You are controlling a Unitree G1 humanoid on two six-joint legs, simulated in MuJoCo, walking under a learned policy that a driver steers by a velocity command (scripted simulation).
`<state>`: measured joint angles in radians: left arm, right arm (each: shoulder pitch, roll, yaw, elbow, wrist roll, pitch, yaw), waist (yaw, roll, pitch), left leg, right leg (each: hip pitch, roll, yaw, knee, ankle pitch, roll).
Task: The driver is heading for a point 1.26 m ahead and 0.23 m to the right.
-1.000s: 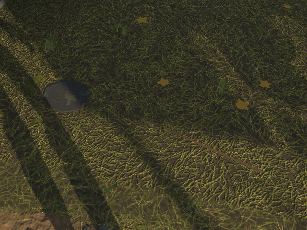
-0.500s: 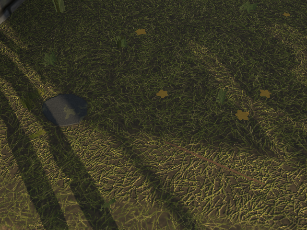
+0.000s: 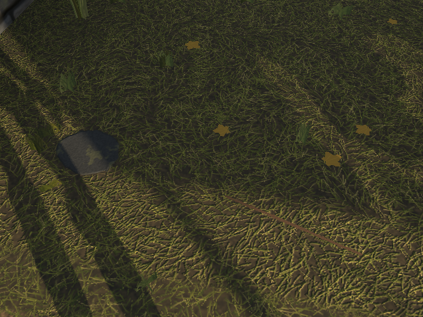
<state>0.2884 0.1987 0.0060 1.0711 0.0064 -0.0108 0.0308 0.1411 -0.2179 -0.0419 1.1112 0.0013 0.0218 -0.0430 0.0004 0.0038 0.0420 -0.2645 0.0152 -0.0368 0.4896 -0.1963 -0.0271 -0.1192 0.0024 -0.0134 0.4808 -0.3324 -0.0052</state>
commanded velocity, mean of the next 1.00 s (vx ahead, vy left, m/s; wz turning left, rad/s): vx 0.23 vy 0.00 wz -0.14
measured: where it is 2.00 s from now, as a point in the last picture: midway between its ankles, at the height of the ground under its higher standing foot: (277, 229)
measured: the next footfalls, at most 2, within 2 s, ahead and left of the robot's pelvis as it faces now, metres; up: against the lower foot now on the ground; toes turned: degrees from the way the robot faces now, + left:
right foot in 1.08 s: +0.43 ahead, -0.12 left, +0.00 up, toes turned -17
left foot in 1.60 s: +0.79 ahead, -0.04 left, +0.00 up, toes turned -22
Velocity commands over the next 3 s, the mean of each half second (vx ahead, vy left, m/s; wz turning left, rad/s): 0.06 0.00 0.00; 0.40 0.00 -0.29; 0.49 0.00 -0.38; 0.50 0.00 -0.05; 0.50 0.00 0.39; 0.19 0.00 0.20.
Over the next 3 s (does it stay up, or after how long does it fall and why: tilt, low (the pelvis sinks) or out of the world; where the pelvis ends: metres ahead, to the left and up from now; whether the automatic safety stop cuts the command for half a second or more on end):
stays up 1.20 -0.26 0.00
